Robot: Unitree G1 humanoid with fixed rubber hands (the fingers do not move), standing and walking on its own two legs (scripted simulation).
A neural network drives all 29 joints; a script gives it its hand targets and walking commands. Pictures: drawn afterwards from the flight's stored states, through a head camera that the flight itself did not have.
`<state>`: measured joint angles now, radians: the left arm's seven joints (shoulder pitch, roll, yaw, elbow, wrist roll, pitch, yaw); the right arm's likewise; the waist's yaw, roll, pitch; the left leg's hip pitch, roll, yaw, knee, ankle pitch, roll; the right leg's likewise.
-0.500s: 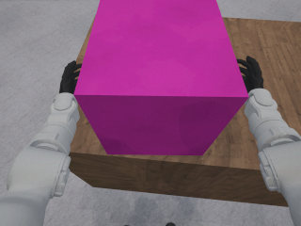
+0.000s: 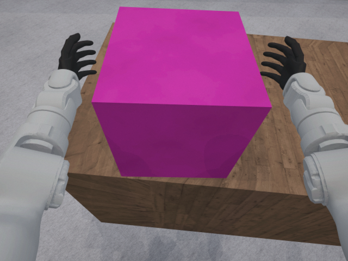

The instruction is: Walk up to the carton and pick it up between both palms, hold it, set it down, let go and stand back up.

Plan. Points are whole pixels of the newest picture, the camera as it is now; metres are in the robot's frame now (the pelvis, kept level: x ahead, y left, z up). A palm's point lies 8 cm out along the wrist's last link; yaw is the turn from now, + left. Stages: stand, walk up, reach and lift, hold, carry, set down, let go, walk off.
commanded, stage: set down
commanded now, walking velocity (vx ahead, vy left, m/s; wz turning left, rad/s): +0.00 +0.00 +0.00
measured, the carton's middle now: (176, 98) +0.52 +0.00 +0.06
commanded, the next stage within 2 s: none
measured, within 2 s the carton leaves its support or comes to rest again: neither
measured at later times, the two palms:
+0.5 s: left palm (53, 43) +0.49 +0.23 +0.23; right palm (315, 50) +0.48 -0.25 +0.23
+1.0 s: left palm (53, 94) +0.42 +0.24 +0.17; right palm (307, 100) +0.42 -0.25 +0.16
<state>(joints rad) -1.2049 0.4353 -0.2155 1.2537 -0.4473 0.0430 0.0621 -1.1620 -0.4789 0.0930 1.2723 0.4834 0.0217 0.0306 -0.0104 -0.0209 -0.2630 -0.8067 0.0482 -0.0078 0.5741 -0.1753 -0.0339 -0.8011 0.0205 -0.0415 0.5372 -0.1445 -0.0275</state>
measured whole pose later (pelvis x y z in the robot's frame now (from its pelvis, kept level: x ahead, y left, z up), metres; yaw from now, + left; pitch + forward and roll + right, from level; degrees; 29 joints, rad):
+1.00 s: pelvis +0.02 +0.00 +0.03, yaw +0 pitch +5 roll +0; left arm -0.66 0.40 0.07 0.51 -0.27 0.44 0.03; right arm -0.69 -0.46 -0.04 0.73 0.42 0.26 0.02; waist -0.01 -0.01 -0.06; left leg -0.32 0.04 0.00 0.38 -0.16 -0.03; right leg -0.31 0.02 -0.02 0.34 -0.12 -0.02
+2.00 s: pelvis +0.05 +0.02 +0.03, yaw -1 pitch -2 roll +0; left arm 0.17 0.20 0.01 0.32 -0.16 -0.14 0.04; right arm 0.19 -0.30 -0.04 0.39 0.31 -0.20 0.07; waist 0.01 0.00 0.01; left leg -0.08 0.02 0.02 0.35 -0.22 -0.01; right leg -0.10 0.01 0.01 0.33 -0.19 0.00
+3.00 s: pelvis +0.05 +0.01 +0.03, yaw -1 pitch -5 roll +0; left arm 0.21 0.20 0.00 0.50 -0.04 0.00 0.02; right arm 0.18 -0.18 -0.02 0.67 0.04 -0.22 0.02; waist 0.03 0.00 0.09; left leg -0.03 0.03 0.02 0.36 -0.24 -0.02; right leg -0.05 0.02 0.01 0.34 -0.20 -0.01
